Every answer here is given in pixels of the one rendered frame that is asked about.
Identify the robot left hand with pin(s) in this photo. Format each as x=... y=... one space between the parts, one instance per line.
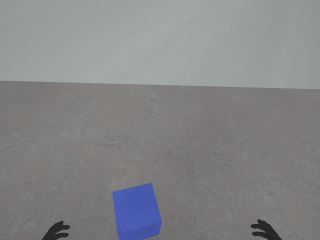
x=51 y=234

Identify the robot right hand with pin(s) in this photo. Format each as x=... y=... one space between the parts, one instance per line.
x=269 y=233

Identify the carton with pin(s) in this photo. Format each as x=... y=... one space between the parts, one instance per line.
x=137 y=213

